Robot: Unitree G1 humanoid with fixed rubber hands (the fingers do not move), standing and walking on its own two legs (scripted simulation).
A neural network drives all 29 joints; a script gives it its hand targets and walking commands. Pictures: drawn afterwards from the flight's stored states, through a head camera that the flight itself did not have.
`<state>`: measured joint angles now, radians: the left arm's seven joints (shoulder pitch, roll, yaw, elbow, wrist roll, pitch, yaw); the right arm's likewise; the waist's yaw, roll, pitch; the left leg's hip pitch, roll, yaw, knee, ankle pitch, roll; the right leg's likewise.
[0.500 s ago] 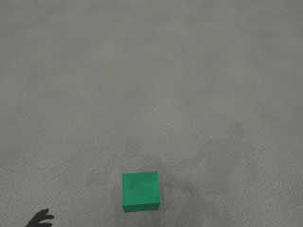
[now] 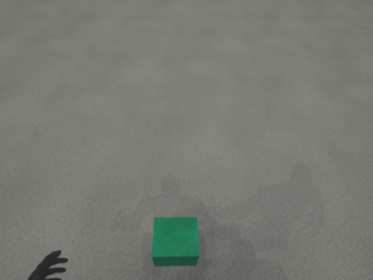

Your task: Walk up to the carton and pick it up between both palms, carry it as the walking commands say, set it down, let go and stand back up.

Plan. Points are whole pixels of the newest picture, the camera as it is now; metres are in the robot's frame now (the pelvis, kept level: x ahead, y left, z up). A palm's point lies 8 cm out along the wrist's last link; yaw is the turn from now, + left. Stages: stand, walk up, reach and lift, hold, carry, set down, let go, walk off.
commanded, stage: walk up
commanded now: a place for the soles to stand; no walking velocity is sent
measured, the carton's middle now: (175, 241) +0.38 +0.02 -0.67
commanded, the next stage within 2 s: reach and lift in 0.18 s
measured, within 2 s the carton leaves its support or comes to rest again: neither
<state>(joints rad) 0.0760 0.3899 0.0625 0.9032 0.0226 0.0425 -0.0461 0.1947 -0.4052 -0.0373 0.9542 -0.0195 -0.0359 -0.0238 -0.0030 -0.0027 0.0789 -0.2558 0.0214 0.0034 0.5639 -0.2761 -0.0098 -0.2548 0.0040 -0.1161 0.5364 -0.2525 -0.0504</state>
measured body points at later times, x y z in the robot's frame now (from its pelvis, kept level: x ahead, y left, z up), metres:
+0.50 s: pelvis +0.00 +0.01 -0.01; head +0.08 +0.01 +0.43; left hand +0.18 +0.28 -0.12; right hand +0.17 -0.27 -0.12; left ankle +0.02 +0.12 -0.73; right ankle +0.03 -0.09 -0.73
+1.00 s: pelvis -0.04 +0.02 -0.07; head +0.14 +0.01 +0.34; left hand +0.26 +0.25 -0.18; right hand +0.26 -0.24 -0.18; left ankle +0.02 +0.13 -0.73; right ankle +0.02 -0.09 -0.73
